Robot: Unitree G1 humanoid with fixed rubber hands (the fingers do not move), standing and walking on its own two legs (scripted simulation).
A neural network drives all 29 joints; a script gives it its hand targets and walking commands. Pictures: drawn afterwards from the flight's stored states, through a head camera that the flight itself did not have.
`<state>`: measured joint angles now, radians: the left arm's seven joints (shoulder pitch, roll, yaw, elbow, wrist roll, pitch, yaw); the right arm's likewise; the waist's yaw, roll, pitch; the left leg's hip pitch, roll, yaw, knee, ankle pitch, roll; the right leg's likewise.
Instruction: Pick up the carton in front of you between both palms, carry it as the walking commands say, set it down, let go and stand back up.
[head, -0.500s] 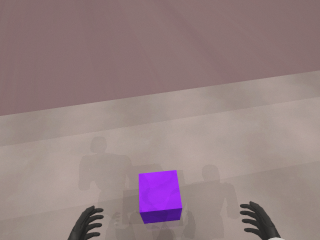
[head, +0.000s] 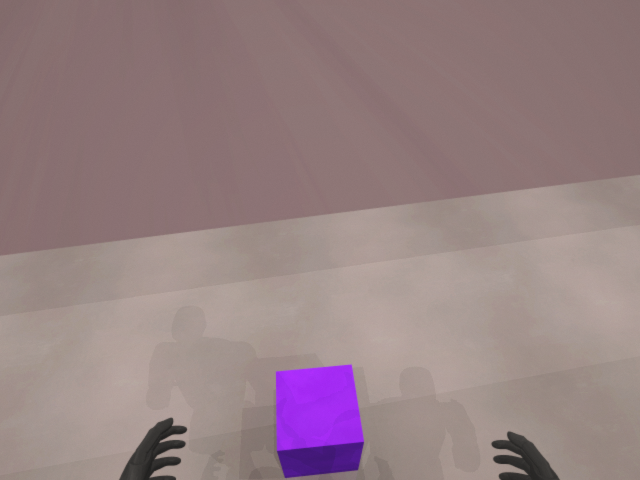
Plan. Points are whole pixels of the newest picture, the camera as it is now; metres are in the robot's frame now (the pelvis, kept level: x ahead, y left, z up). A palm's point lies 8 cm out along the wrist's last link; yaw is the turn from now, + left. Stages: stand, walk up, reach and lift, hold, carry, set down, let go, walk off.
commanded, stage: stand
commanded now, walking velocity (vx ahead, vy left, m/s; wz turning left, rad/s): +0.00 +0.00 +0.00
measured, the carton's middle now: (317, 422) +0.44 +0.05 -0.65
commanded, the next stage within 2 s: none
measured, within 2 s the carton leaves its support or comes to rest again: neither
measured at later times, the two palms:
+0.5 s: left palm out of the picture +0.15 +0.30 -0.09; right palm out of the picture +0.13 -0.28 -0.08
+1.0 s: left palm out of the picture +0.11 +0.31 -0.09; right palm out of the picture +0.09 -0.29 -0.09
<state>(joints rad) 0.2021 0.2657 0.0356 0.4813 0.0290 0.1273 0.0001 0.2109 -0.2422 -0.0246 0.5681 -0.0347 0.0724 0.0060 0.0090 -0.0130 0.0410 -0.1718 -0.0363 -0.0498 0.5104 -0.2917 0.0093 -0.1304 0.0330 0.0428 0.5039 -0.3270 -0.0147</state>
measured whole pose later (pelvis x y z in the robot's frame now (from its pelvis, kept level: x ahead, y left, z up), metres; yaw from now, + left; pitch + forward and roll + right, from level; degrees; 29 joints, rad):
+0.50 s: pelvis +0.01 +0.01 +0.00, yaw -1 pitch +0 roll +0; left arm 0.18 0.35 0.03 0.77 0.03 0.01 0.02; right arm 0.16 -0.33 -0.03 0.81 -0.03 0.00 -0.02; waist 0.00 -0.02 0.01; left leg -0.17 -0.04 -0.02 0.47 -0.29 0.03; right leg -0.13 0.02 0.07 0.46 -0.31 0.00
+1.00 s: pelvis +0.00 +0.01 +0.01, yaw -1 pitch -2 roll +0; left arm 0.17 0.37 0.01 0.91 0.02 0.00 0.02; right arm 0.14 -0.36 -0.02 0.95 -0.02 -0.01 -0.02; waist 0.00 -0.02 0.02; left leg -0.13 -0.03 -0.02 0.39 -0.23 0.02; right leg -0.09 0.02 0.07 0.38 -0.25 0.00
